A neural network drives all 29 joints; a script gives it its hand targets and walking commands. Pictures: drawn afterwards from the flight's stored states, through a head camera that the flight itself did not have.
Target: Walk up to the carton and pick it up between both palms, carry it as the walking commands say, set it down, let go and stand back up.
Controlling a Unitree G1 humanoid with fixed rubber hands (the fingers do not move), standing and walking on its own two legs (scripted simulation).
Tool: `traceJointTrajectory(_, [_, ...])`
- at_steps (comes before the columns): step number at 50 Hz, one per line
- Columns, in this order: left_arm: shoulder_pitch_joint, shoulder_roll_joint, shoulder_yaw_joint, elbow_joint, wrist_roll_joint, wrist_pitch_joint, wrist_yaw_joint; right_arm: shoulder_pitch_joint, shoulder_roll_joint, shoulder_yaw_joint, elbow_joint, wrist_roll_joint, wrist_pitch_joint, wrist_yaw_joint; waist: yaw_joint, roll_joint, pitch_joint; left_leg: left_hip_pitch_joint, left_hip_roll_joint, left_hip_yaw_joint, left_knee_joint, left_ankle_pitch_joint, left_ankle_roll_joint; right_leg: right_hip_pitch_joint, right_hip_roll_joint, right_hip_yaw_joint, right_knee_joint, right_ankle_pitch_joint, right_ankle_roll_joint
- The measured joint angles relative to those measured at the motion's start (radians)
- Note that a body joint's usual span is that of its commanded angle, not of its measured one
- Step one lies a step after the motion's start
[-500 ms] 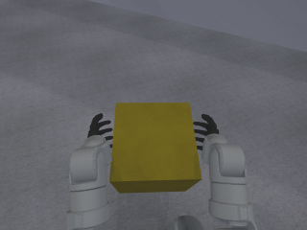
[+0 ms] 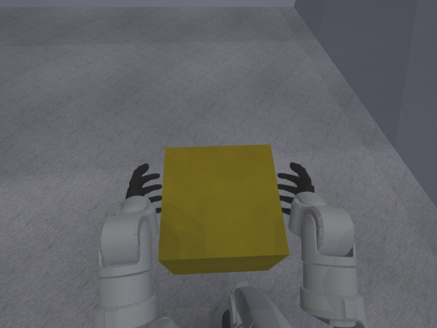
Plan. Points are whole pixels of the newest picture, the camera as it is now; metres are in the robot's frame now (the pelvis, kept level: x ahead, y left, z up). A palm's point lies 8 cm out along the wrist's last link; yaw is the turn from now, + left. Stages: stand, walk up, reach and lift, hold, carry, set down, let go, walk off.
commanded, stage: carry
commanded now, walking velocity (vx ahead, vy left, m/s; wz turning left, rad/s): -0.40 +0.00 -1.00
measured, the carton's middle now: (219, 213) +0.33 +0.01 -0.03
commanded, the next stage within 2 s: none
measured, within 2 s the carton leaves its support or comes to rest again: neither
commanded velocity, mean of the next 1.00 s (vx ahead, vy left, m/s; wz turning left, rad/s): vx -0.40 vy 0.00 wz -1.00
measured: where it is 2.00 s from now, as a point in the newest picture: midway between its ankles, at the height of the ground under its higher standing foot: outside the picture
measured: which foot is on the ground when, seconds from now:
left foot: down 0.00-0.16, up 0.18-0.48, down 0.50-0.80, up 0.82-1.00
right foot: up 0.00-0.14, down 0.16-0.52, up 0.54-0.76, down 0.78-1.00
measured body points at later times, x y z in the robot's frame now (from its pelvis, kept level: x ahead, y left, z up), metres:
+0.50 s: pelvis -0.20 +0.00 -0.01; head -0.14 +0.00 +0.43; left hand +0.16 -0.04 +0.05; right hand +0.00 -0.28 +0.06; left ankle -0.16 +0.11 -0.72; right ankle -0.07 -0.17 -0.72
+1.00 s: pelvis -0.40 +0.11 -0.01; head -0.37 +0.06 +0.44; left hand -0.12 -0.10 +0.05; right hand -0.37 -0.22 +0.04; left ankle -0.27 +0.16 -0.67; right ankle -0.41 -0.08 -0.72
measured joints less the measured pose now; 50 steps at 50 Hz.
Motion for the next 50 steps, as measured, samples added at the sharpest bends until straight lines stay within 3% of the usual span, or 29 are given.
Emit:
traceJointTrajectory(1, [0.006, 0.002, -0.008, -0.007, -0.011, 0.006, 0.017, 0.003, -0.001, 0.004, -0.002, -0.011, 0.002, 0.010, 0.017, 0.014, -0.003, -0.002, 0.022, 0.008, -0.006, 0.010, -0.009, 0.008, -0.023, -0.031, 0.085, -0.016, -0.011])
traceJointTrajectory(3, [0.003, 0.001, -0.012, -0.036, -0.036, 0.017, 0.053, 0.006, -0.002, 0.011, -0.016, -0.034, 0.000, 0.037, 0.050, 0.039, -0.009, -0.015, 0.066, 0.024, -0.005, 0.026, -0.027, 0.082, -0.075, -0.068, 0.066, -0.014, -0.020])
traceJointTrajectory(6, [-0.024, -0.006, 0.001, -0.070, -0.076, 0.031, 0.102, -0.007, 0.002, 0.010, -0.041, -0.074, -0.002, 0.083, 0.094, 0.062, -0.026, -0.060, 0.126, 0.058, 0.043, 0.031, -0.047, 0.238, -0.139, -0.096, -0.169, -0.042, -0.029])
traceJointTrajectory(8, [-0.048, -0.016, 0.020, -0.050, -0.090, 0.026, 0.108, -0.021, 0.006, 0.002, -0.043, -0.106, 0.003, 0.097, 0.112, 0.079, -0.047, -0.111, 0.174, 0.075, 0.109, 0.018, -0.066, 0.313, -0.146, -0.101, -0.347, 0.034, -0.046])
traceJointTrajectory(9, [-0.055, -0.019, 0.023, -0.022, -0.094, 0.014, 0.104, -0.021, 0.006, -0.008, -0.038, -0.120, 0.003, 0.101, 0.104, 0.110, -0.046, -0.139, 0.197, 0.058, 0.148, -0.045, -0.070, 0.294, -0.117, -0.103, -0.345, 0.044, -0.064])
traceJointTrajectory(12, [-0.053, -0.019, 0.005, 0.042, -0.097, 0.015, 0.099, 0.033, -0.012, -0.008, -0.037, -0.095, 0.013, 0.083, 0.044, 0.093, -0.033, -0.217, 0.105, -0.032, 0.355, -0.286, -0.091, 0.229, -0.109, -0.067, -0.327, 0.090, -0.089])
traceJointTrajectory(15, [-0.052, -0.018, 0.001, 0.060, -0.073, 0.028, 0.063, 0.071, -0.024, 0.011, -0.061, -0.033, 0.032, 0.019, -0.025, 0.072, -0.011, -0.242, 0.029, -0.062, 0.490, -0.249, -0.101, 0.204, -0.090, -0.014, -0.387, 0.175, -0.090])
traceJointTrajectory(17, [-0.060, -0.021, 0.006, 0.047, -0.053, 0.023, 0.033, 0.072, -0.025, 0.012, -0.091, 0.009, 0.034, -0.027, -0.062, 0.061, 0.000, -0.234, 0.001, -0.061, 0.491, -0.200, -0.100, 0.182, -0.071, 0.019, -0.421, 0.230, -0.087])
traceJointTrajectory(19, [-0.070, -0.025, 0.009, 0.026, -0.025, 0.007, 0.000, 0.056, -0.020, 0.005, -0.117, 0.036, 0.026, -0.057, -0.085, 0.051, 0.005, -0.206, -0.025, -0.065, 0.442, -0.184, -0.091, 0.158, -0.048, 0.051, -0.457, 0.286, -0.084])
traceJointTrajectory(22, [-0.073, -0.026, 0.014, 0.004, 0.018, -0.018, -0.045, 0.028, -0.011, -0.003, -0.125, 0.047, 0.009, -0.069, -0.093, 0.033, -0.005, -0.130, -0.071, -0.091, 0.310, -0.194, -0.068, 0.131, -0.011, 0.105, -0.531, 0.382, -0.070])
traceJointTrajectory(24, [-0.064, -0.023, 0.014, -0.002, 0.035, -0.022, -0.056, 0.019, -0.008, -0.002, -0.106, 0.044, 0.000, -0.060, -0.085, 0.013, -0.024, -0.044, -0.104, -0.105, 0.147, -0.214, -0.045, 0.124, 0.012, 0.148, -0.600, 0.457, -0.057])
traceJointTrajectory(26, [-0.048, -0.016, 0.019, -0.005, 0.035, -0.016, -0.047, 0.027, -0.009, 0.013, -0.065, 0.038, -0.018, -0.037, -0.064, -0.061, -0.023, 0.010, -0.130, -0.067, 0.005, -0.083, 0.001, 0.130, 0.002, 0.194, -0.645, 0.453, -0.019])
traceJointTrajectory(27, [-0.030, -0.009, 0.020, -0.007, 0.025, -0.008, -0.040, 0.030, -0.010, 0.020, -0.043, 0.035, -0.018, -0.027, -0.047, -0.066, -0.019, 0.016, -0.111, -0.045, -0.011, -0.036, 0.013, 0.090, 0.017, 0.164, -0.549, 0.299, 0.000])
traceJointTrajectory(29, [-0.001, -0.001, 0.010, -0.010, -0.003, 0.009, -0.016, 0.036, -0.012, 0.020, -0.016, 0.025, -0.011, -0.006, -0.021, -0.028, -0.005, 0.031, -0.054, -0.023, -0.025, 0.001, 0.020, -0.010, 0.026, 0.041, -0.176, 0.059, 0.002])
traceJointTrajectory(31, [0.008, 0.003, -0.013, -0.003, -0.021, 0.015, 0.013, 0.046, -0.015, 0.018, -0.019, 0.008, 0.001, 0.011, 0.005, 0.008, -0.004, 0.040, -0.011, -0.007, -0.053, 0.032, 0.009, -0.049, -0.007, -0.025, 0.115, 0.013, -0.018])
traceJointTrajectory(32, [0.004, 0.002, -0.019, -0.004, -0.026, 0.016, 0.024, 0.046, -0.015, 0.016, -0.028, -0.001, 0.006, 0.015, 0.017, 0.030, -0.005, 0.036, 0.011, -0.003, -0.058, 0.045, 0.002, -0.033, -0.033, -0.045, 0.178, 0.024, -0.027])
traceJointTrajectory(34, [-0.013, -0.004, -0.012, -0.015, -0.042, 0.019, 0.046, 0.037, -0.012, 0.013, -0.043, -0.022, 0.007, 0.032, 0.045, 0.061, -0.013, 0.016, 0.053, 0.015, -0.050, 0.062, -0.010, 0.052, -0.086, -0.068, 0.125, 0.029, -0.034])
traceJointTrajectory(37, [-0.040, -0.012, 0.017, -0.018, -0.067, 0.016, 0.066, 0.014, -0.005, 0.009, -0.043, -0.073, 0.002, 0.077, 0.083, 0.077, -0.044, -0.039, 0.112, 0.057, 0.000, 0.067, -0.025, 0.219, -0.148, -0.103, -0.143, -0.031, -0.041])
traceJointTrajectory(38, [-0.047, -0.015, 0.025, -0.011, -0.072, 0.014, 0.067, 0.006, -0.003, 0.006, -0.040, -0.091, 0.005, 0.088, 0.089, 0.078, -0.057, -0.065, 0.132, 0.068, 0.030, 0.064, -0.033, 0.278, -0.158, -0.107, -0.251, -0.019, -0.042])
traceJointTrajectory(39, [-0.056, -0.018, 0.032, -0.002, -0.074, 0.013, 0.070, -0.002, 0.000, 0.003, -0.036, -0.106, 0.008, 0.094, 0.096, 0.073, -0.071, -0.094, 0.150, 0.081, 0.066, 0.058, -0.042, 0.327, -0.166, -0.104, -0.364, 0.071, -0.047])
traceJointTrajectory(40, [-0.060, -0.021, 0.029, 0.016, -0.075, 0.002, 0.071, -0.009, 0.001, -0.007, -0.031, -0.121, 0.008, 0.098, 0.094, 0.096, -0.071, -0.122, 0.183, 0.078, 0.101, 0.050, -0.047, 0.322, -0.142, -0.107, -0.394, 0.118, -0.060])
traceJointTrajectory(41, [-0.060, -0.021, 0.020, 0.039, -0.075, -0.007, 0.071, -0.004, 0.000, -0.016, -0.023, -0.130, 0.005, 0.104, 0.079, 0.107, -0.068, -0.157, 0.184, 0.056, 0.152, -0.045, -0.061, 0.299, -0.129, -0.104, -0.382, 0.088, -0.067])
traceJointTrajectory(43, [-0.054, -0.019, -0.005, 0.074, -0.077, -0.006, 0.080, 0.024, -0.009, -0.024, -0.020, -0.115, 0.010, 0.094, 0.039, 0.103, -0.047, -0.218, 0.127, -0.016, 0.299, -0.220, -0.064, 0.241, -0.120, -0.079, -0.346, 0.112, -0.078])
traceJointTrajectory(44, [-0.052, -0.018, -0.013, 0.086, -0.076, 0.000, 0.082, 0.041, -0.015, -0.020, -0.021, -0.098, 0.015, 0.080, 0.017, 0.094, -0.033, -0.237, 0.091, -0.039, 0.367, -0.244, -0.063, 0.225, -0.118, -0.061, -0.352, 0.138, -0.080])
traceJointTrajectory(47, [-0.050, -0.017, -0.010, 0.088, -0.050, 0.016, 0.045, 0.073, -0.025, 0.008, -0.050, -0.020, 0.035, -0.007, -0.049, 0.062, -0.003, -0.263, 0.011, -0.049, 0.488, -0.168, -0.058, 0.183, -0.107, 0.000, -0.401, 0.230, -0.075])
traceJointTrajectory(50, [-0.059, -0.020, 0.000, 0.043, -0.018, 0.007, 0.002, 0.062, -0.021, 0.016, -0.100, 0.040, 0.032, -0.079, -0.094, 0.041, 0.008, -0.230, -0.036, -0.037, 0.442, -0.109, -0.050, 0.138, -0.079, 0.054, -0.457, 0.321, -0.065])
